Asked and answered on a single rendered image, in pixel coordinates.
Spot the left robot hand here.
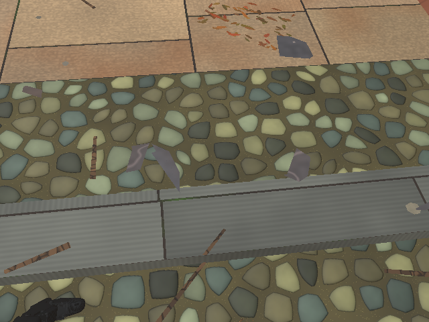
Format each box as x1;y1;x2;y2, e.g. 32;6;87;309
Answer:
13;298;85;322

